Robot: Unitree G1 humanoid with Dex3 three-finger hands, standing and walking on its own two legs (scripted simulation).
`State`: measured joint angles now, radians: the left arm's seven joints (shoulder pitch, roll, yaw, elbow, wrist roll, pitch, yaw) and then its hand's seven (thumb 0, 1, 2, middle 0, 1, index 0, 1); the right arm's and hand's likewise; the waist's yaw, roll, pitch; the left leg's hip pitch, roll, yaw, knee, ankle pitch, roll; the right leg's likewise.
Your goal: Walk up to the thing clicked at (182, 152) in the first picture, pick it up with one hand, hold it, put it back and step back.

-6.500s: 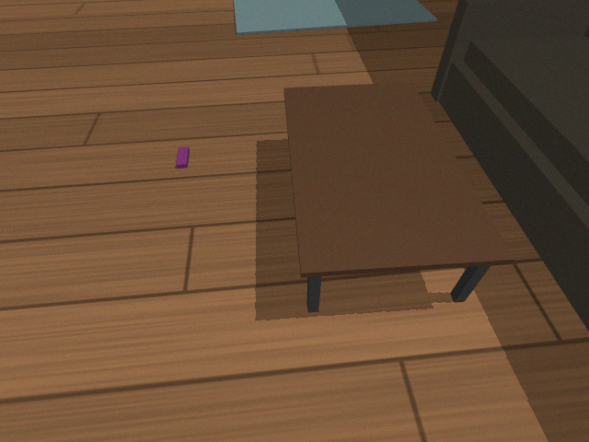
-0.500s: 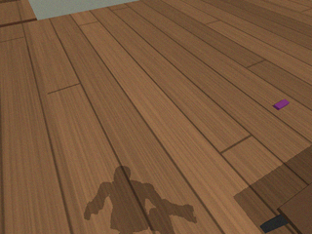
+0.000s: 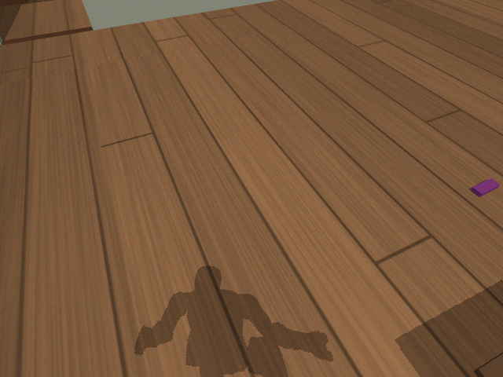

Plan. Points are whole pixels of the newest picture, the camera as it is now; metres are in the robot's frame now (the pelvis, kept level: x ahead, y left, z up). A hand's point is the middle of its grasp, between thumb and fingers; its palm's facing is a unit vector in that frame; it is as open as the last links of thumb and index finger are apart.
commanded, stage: walk up
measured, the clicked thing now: (485, 187) +1.25 -1.17 -0.76
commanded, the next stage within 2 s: none
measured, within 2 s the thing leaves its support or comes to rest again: neither
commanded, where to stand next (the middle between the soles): +1.17 -0.11 m, yaw -4 degrees
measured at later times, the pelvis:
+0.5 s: pelvis +0.22 -0.01 -0.02, yaw -5 degrees
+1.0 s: pelvis +0.50 -0.04 -0.02, yaw -4 degrees
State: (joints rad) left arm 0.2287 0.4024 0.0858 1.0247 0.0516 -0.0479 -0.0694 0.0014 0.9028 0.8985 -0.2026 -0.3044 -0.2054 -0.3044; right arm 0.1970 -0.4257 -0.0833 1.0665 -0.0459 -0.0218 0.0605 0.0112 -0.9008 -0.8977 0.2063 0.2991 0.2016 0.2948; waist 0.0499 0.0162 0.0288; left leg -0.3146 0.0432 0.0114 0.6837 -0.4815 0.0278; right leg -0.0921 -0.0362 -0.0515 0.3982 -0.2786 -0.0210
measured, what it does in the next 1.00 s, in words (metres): walks ahead: left foot, then right foot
